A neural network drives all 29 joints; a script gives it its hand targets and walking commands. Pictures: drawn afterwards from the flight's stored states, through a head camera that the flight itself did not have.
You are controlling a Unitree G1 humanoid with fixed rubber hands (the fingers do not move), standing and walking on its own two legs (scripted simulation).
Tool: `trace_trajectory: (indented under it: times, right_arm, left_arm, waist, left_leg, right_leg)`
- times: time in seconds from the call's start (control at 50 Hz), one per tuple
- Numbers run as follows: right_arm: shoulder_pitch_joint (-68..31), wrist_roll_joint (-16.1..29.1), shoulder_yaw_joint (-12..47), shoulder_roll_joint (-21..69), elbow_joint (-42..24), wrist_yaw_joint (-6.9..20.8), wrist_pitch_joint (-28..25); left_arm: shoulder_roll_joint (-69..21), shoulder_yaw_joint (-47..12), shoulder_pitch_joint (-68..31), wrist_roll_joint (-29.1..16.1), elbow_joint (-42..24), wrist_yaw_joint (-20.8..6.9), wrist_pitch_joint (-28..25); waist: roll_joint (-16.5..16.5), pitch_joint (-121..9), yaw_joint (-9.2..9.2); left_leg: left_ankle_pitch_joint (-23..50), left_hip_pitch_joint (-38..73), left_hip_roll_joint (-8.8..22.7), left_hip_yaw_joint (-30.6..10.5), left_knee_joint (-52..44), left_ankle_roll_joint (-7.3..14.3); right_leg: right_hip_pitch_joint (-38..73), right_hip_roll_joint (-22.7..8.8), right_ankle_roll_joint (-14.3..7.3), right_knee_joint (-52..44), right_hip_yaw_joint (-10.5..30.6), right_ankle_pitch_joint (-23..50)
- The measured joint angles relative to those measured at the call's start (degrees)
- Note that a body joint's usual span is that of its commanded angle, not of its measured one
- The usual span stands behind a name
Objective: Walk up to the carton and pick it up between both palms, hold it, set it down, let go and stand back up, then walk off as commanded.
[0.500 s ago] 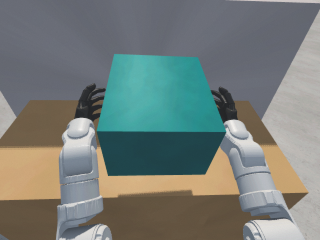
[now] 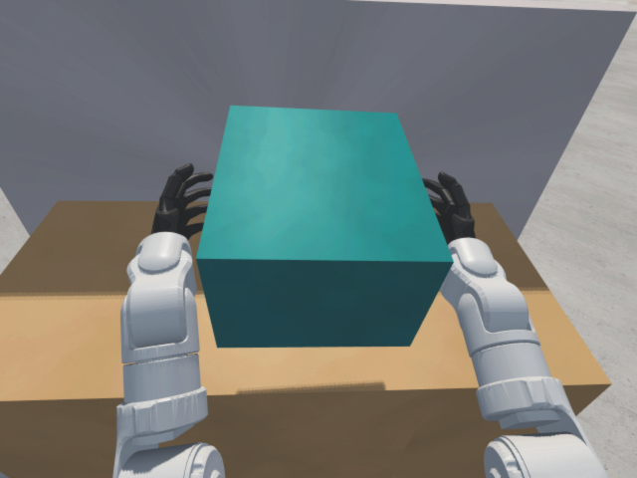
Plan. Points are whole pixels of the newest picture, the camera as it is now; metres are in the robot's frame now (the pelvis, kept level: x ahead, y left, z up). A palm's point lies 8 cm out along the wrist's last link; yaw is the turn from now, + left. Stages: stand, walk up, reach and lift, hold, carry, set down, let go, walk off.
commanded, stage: hold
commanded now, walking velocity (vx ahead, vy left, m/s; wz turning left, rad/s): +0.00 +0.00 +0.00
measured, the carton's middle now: (315, 219) +0.42 +0.00 +0.15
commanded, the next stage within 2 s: none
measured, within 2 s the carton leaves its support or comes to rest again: neither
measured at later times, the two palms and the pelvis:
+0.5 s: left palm (173, 237) +0.35 +0.17 +0.18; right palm (452, 241) +0.35 -0.16 +0.17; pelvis +0.00 +0.00 +0.00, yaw +0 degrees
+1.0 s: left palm (172, 239) +0.35 +0.17 +0.18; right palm (450, 240) +0.35 -0.16 +0.17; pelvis +0.00 +0.00 +0.00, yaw +0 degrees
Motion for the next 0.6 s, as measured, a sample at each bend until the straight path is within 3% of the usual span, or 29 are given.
trace_trajectory:
  times: [0.6]
  right_arm:
    - [0.71, 0.09, 0.46, 0.05, -1.44, -0.35, -0.03]
  left_arm:
    - [0.10, -0.09, 0.65, -0.25, -1.03, -0.26, -0.21]
  waist:
    - [0.21, 0.09, 0.07]
  left_leg:
    - [0.19, -0.27, 0.00, -0.07, -0.18, -0.01]
  right_leg:
    - [-0.20, 0.02, 0.00, -0.26, -0.06, 0.19]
